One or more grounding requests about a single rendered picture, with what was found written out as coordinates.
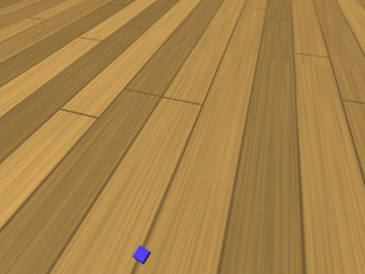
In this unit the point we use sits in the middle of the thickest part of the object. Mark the small box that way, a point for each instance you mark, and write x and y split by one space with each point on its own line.
141 254

